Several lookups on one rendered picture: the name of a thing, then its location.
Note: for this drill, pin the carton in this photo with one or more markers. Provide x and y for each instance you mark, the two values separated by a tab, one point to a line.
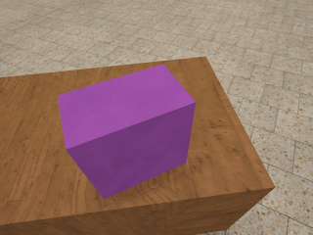
129	129

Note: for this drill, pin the pedestal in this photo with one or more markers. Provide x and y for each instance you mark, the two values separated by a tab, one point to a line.
44	192

